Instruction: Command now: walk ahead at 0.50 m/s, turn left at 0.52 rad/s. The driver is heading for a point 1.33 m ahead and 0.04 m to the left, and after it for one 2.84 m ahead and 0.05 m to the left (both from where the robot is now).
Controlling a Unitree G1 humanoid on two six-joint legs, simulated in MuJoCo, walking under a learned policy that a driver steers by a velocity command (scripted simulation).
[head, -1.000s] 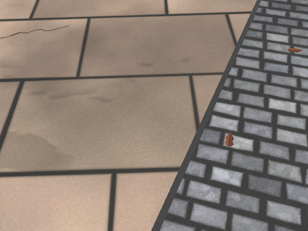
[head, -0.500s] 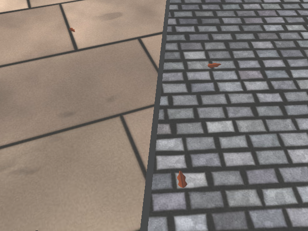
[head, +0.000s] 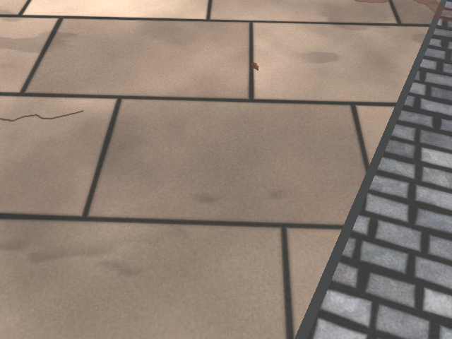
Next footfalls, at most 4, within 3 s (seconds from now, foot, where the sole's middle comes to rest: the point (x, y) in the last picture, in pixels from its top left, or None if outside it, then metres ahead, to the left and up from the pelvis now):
0.16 left None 0.25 0.14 -0.78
0.72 right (255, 303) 0.59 -0.01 -0.78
1.18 left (201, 222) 0.87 0.18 -0.78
1.66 right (290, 183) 1.06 -0.13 -0.78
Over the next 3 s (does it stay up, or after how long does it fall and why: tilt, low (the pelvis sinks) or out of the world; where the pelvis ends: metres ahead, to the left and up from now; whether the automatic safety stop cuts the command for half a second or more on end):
stays up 1.67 0.00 0.01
